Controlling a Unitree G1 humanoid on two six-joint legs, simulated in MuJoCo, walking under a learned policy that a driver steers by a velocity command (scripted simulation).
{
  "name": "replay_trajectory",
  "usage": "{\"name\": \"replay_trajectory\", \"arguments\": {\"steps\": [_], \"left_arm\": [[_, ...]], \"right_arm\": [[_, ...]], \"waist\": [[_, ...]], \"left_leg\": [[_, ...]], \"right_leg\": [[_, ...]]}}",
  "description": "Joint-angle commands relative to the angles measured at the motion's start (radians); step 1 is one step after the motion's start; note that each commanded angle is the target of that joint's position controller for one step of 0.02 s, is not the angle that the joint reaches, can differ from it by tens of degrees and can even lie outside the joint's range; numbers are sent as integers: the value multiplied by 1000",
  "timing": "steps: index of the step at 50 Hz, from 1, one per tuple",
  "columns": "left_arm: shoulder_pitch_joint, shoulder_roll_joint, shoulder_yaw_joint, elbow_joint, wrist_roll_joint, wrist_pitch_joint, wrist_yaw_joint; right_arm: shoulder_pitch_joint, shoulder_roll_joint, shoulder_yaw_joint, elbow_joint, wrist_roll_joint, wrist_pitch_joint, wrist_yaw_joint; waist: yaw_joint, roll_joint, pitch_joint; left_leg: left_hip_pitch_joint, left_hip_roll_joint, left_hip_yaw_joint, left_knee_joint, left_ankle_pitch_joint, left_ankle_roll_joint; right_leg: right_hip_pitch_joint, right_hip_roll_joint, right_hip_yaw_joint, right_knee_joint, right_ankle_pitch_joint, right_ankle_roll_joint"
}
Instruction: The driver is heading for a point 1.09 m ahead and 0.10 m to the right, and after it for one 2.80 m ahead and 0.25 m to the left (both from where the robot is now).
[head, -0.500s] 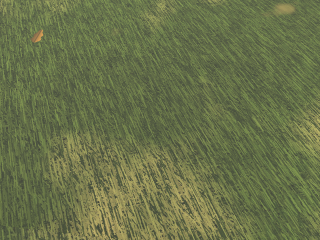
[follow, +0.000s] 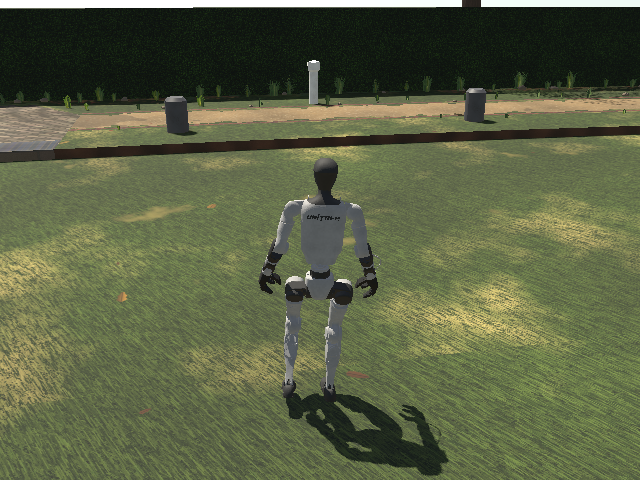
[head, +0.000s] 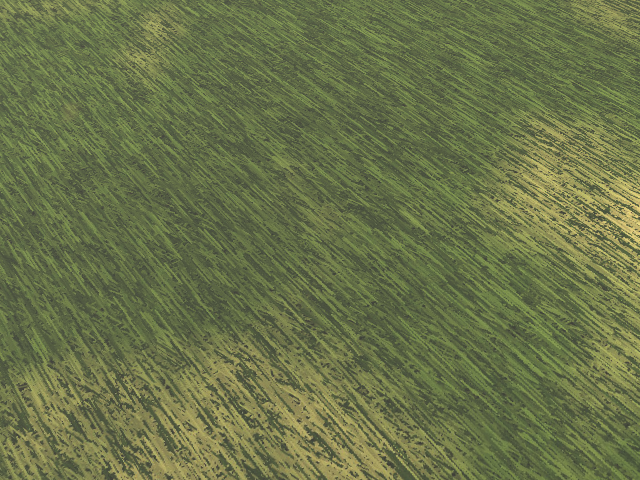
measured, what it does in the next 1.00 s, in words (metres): steps on the spot: left foot, then right foot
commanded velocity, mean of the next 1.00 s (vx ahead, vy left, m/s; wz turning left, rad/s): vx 0.04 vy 0.00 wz -0.28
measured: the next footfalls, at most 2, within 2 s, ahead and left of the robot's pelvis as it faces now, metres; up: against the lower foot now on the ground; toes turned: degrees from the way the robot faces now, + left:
left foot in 0.40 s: +0.09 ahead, +0.13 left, +0.00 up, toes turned -16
right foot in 0.76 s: +0.00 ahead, -0.06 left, +0.00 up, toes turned -8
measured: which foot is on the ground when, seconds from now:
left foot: up 0.00-0.38, down 0.40-1.00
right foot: down 0.00-0.40, up 0.42-0.74, down 0.76-1.00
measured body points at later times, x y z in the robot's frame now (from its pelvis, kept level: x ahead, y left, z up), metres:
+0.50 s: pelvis +0.02 +0.06 +0.01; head +0.04 +0.08 +0.46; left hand +0.20 +0.30 -0.11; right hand +0.09 -0.24 -0.08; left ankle +0.05 +0.14 -0.73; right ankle +0.04 -0.06 -0.70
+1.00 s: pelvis +0.03 +0.05 +0.00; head +0.03 +0.05 +0.45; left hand +0.17 +0.29 -0.13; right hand +0.05 -0.23 -0.12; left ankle +0.05 +0.14 -0.73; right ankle -0.04 -0.06 -0.73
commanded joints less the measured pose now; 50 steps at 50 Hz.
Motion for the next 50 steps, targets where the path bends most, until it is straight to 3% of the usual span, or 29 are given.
{"name": "replay_trajectory", "arguments": {"steps": [1,5,7,14,17,18,19,20,21,22,23,24,26,27,31,35,37,38,39,40,41,42,45,46,48,50], "left_arm": [[5,156,47,-58,4,-18,0],[42,168,54,-58,3,-4,-4],[64,183,61,-57,3,0,-1],[56,182,64,-62,17,8,-7],[32,168,58,-56,21,14,-14],[16,165,56,-54,14,17,-11],[25,153,50,-46,4,16,-3],[67,115,40,-41,-5,11,4],[61,96,37,-55,-10,4,8],[6,169,55,-50,28,0,9],[18,166,56,-35,24,0,2],[43,150,50,-10,16,3,-6],[92,150,50,31,15,15,-8],[78,139,44,36,13,19,-7],[6,84,13,48,6,31,-1],[0,75,-3,81,-9,31,13],[33,76,-11,109,1,16,24],[30,108,-9,111,14,4,31],[-12,169,2,114,17,-3,36],[-43,127,-5,127,4,-5,31],[-51,93,-17,130,2,-9,28],[-30,89,-19,149,6,-9,29],[26,131,-5,180,23,0,28],[46,140,-2,183,22,-3,27],[89,170,11,201,20,-15,26],[76,178,20,202,21,-28,22]], "right_arm": [[87,-88,-30,-37,1,16,2],[4,-97,-34,-62,4,24,2],[-31,-101,-35,-75,-1,20,6],[-50,-104,-23,-88,16,-8,7],[19,-98,-16,-71,28,-14,-2],[60,-87,-13,-59,25,-18,-4],[76,-88,-13,-54,17,-23,-11],[53,-142,-20,-74,2,-30,-19],[2,-210,-24,-115,-2,-33,-13],[13,-212,-34,-88,-8,-37,-7],[-41,-149,-15,-88,3,-46,0],[-82,-110,-4,-92,6,-54,6],[-82,-95,-1,-97,10,-57,6],[-58,-86,2,-90,13,-58,8],[42,-97,-3,-42,19,-57,10],[80,-120,-14,-10,15,-43,17],[73,-112,-12,3,22,-45,15],[81,-96,-7,0,24,-54,16],[99,-81,-5,-11,31,-64,22],[71,-67,3,1,31,-64,23],[40,-75,2,7,24,-60,20],[42,-79,0,18,18,-55,21],[48,-100,-11,22,5,-36,33],[35,-94,-11,17,6,-38,36],[11,-63,-6,6,1,-56,40],[20,-65,-9,6,-4,-75,40]], "waist": [[-30,-83,-173],[8,-129,-137],[25,-125,-125],[40,-158,-149],[16,-181,-152],[-10,-161,-148],[-20,-127,-138],[-1,33,-137],[-7,161,-117],[-16,100,-61],[33,59,-48],[52,66,-47],[48,122,-76],[36,109,-81],[-18,122,-92],[-29,157,-105],[0,117,-128],[-8,72,-167],[-55,-40,-161],[-37,-94,-155],[-18,-86,-129],[-11,-82,-139],[6,-99,-5],[21,-107,36],[38,-178,62],[28,-179,73]], "left_leg": [[16,-7,-24,-39,54,-2],[-47,-22,-48,-141,73,-2],[-66,-36,-59,-185,77,5],[62,-88,-59,-360,26,50],[235,-106,-33,-529,34,80],[321,-105,-22,-647,102,95],[414,-84,-36,-767,162,110],[468,83,-221,-889,55,146],[451,303,-502,-988,-24,217],[286,314,-508,-965,54,281],[245,251,-422,-957,110,265],[235,185,-330,-946,172,235],[280,137,-241,-904,349,230],[313,134,-224,-888,419,232],[441,124,-210,-832,508,219],[455,116,-226,-778,607,220],[405,110,-220,-746,646,174],[351,104,-215,-743,586,142],[312,41,-155,-751,489,118],[344,8,-115,-782,358,110],[352,1,-107,-777,311,102],[363,-13,-93,-766,212,105],[213,-47,-91,-697,-155,144],[151,-54,-84,-663,-171,146],[76,-89,8,-531,-40,127],[89,-69,26,-516,15,132]], "right_leg": [[117,-226,292,-180,192,-116],[145,-215,392,-234,-151,-106],[170,-222,442,-244,-217,-106],[183,-206,500,-201,-158,-102],[106,-186,506,-189,-106,-74],[63,-171,502,-174,-135,-51],[-8,-136,483,-151,-235,-7],[-91,-58,385,7,-397,53],[-211,104,175,211,-412,92],[-160,60,173,339,-382,107],[-103,40,183,395,-316,114],[-68,38,171,431,-260,124],[-53,40,139,509,-258,142],[-57,33,128,495,-269,149],[-26,-25,51,264,-302,161],[103,-41,-27,-2,-265,131],[256,-80,13,-204,-38,106],[353,-142,90,-192,31,88],[356,-194,139,-97,177,60],[295,-183,123,-84,141,43],[263,-176,123,-102,81,49],[253,-160,117,-117,-68,47],[145,-153,174,-142,-539,-18],[139,-179,225,-170,-612,-42],[179,-280,374,-260,-671,-99],[162,-327,426,-268,-607,-127]]}}
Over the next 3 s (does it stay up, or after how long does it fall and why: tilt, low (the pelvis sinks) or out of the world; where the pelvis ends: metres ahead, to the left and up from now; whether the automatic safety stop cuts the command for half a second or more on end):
stays up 1.06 -0.22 -0.16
